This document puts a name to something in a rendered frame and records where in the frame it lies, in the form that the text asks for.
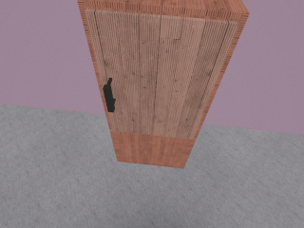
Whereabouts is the cupboard door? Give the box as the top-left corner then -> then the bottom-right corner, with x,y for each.
85,9 -> 239,140

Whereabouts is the handle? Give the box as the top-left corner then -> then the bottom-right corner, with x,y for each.
103,77 -> 116,113

